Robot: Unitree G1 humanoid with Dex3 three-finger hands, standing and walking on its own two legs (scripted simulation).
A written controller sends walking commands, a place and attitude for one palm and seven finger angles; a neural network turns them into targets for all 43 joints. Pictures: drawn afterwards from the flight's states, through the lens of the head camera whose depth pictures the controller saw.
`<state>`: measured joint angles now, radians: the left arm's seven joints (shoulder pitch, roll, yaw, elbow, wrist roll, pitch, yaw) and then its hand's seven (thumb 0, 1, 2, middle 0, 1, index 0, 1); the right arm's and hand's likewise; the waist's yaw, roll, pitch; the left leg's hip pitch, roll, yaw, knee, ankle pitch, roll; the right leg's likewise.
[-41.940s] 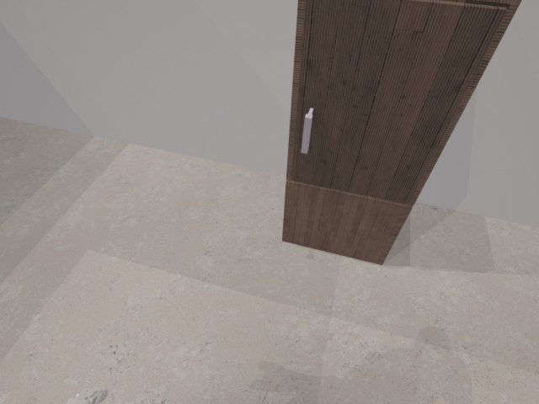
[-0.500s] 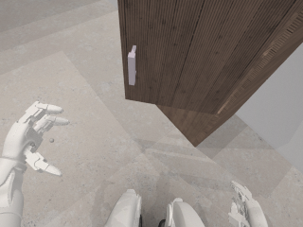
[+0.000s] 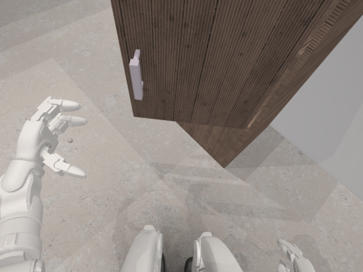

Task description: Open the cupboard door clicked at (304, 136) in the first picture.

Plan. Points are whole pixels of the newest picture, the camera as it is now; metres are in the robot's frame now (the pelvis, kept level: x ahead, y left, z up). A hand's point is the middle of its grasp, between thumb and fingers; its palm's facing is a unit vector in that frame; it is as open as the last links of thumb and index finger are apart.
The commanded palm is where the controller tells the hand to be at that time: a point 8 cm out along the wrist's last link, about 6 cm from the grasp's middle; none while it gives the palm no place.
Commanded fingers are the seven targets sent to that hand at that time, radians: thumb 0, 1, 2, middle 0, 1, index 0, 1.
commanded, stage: move the hooked fingers beside the handle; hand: left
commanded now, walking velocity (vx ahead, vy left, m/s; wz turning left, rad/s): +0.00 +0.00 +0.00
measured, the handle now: (138, 75) +0.57 +0.13 +0.01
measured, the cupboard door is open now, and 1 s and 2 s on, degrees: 42 42 42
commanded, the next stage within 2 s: slide the fingers in behind the handle in 1.70 s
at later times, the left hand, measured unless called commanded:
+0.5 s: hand (95, 111) +0.45 +0.22 +0.01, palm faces -0.05 -1.00 -0.02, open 14.0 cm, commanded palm +0.45 +0.25 +0.02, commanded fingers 0.00 -0.50 0.30 -0.30 -1.20 -0.30 -1.20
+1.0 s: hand (114, 88) +0.54 +0.19 +0.00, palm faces -0.04 -1.00 -0.01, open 14.0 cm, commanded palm +0.51 +0.21 +0.01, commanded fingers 0.00 -0.50 0.30 -0.30 -1.20 -0.30 -1.20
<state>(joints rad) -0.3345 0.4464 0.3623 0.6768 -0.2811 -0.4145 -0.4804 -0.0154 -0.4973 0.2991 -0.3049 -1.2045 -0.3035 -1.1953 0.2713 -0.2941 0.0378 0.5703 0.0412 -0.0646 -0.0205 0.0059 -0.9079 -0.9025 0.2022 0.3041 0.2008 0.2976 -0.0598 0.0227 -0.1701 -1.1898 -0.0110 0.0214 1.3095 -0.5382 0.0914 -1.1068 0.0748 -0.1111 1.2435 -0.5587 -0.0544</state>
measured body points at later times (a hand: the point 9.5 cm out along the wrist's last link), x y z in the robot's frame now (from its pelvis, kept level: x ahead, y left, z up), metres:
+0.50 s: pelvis -0.01 +0.00 -0.02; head +0.14 +0.03 +0.41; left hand +0.45 +0.27 +0.02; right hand +0.06 -0.27 -0.12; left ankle +0.04 +0.06 -0.62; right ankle +0.02 -0.10 -0.62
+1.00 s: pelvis +0.00 +0.00 -0.03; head +0.18 +0.04 +0.37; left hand +0.53 +0.25 +0.00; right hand -0.01 -0.27 -0.13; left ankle +0.04 +0.06 -0.62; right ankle +0.02 -0.10 -0.62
